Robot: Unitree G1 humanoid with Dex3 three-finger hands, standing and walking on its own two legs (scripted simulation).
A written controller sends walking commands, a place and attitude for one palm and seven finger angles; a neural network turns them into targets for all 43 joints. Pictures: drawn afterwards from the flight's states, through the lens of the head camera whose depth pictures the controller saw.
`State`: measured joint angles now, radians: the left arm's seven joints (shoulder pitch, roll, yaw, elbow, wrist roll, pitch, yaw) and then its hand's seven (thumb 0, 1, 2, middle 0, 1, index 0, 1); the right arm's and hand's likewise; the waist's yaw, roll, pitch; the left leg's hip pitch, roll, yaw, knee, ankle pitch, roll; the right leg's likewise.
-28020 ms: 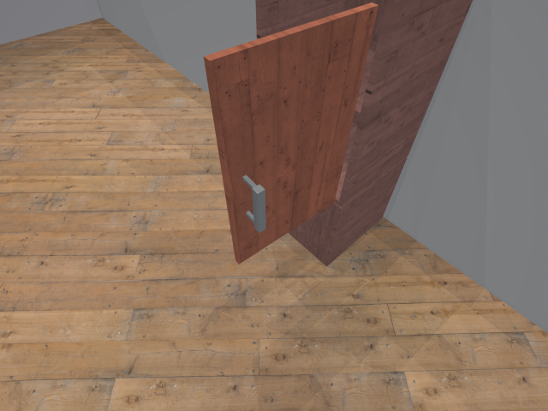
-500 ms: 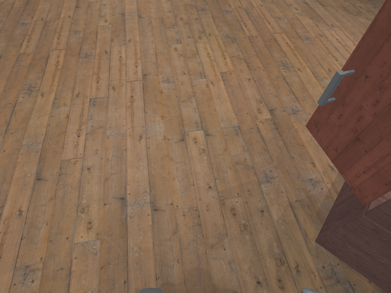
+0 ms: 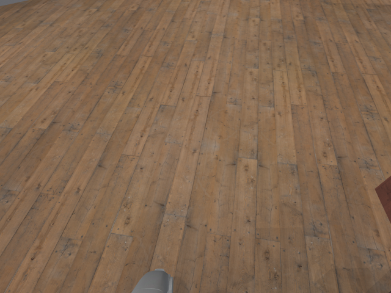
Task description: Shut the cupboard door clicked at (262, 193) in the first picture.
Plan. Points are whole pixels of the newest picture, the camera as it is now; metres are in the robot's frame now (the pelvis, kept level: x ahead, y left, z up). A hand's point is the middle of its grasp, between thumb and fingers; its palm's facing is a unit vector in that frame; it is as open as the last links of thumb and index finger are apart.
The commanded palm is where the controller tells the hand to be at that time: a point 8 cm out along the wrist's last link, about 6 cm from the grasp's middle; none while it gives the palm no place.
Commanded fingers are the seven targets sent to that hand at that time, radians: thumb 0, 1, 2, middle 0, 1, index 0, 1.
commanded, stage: walk to a spot facing it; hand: left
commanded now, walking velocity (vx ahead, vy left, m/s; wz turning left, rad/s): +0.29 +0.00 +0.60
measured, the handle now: out of the picture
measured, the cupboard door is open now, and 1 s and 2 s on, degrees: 57 57 57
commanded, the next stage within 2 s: turn to face it in 0.90 s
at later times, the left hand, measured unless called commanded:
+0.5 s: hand (102, 242) +0.25 +0.26 -0.15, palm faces +0.24 -0.94 -0.24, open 7.4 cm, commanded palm none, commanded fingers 0.00 0.90 0.90 -0.20 -0.30 -0.20 -0.30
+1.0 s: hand (103, 269) +0.20 +0.26 -0.21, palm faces +0.57 -0.78 -0.25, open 7.3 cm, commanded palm none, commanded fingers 0.00 0.90 0.90 -0.20 -0.30 -0.20 -0.30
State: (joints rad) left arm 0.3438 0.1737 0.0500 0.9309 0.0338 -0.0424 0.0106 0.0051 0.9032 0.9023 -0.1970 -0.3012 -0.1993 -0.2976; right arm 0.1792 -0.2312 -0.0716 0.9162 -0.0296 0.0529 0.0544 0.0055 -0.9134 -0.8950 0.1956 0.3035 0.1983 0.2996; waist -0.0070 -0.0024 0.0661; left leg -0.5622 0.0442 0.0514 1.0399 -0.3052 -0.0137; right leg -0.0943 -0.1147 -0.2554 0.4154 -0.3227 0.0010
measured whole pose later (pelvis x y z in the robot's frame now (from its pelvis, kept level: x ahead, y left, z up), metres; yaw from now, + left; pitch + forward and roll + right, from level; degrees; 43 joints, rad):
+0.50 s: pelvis +0.17 +0.03 -0.01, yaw +14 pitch +1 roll +1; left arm 0.14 0.22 0.08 0.84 0.03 0.00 -0.03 0.01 0.91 0.90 -0.19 -0.30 -0.20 -0.30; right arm 0.28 -0.20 -0.04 0.96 -0.03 -0.02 0.02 0.00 -0.91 -0.89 0.20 0.30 0.20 0.30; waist -0.03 0.00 0.06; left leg -0.22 -0.04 -0.01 0.47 -0.26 0.04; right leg -0.54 -0.12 -0.03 0.79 -0.25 0.07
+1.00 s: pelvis +0.31 +0.08 -0.03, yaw +34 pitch +1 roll -1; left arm 0.32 0.26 0.07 0.91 0.02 0.03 0.02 0.00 0.92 0.90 -0.20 -0.30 -0.20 -0.30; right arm 0.09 -0.26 -0.05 0.84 -0.02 0.00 0.04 0.00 -0.91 -0.90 0.19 0.30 0.20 0.30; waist 0.02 -0.04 0.12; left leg -0.44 0.01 0.09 0.69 -0.21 0.06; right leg -0.26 -0.18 -0.21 0.89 -0.55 0.07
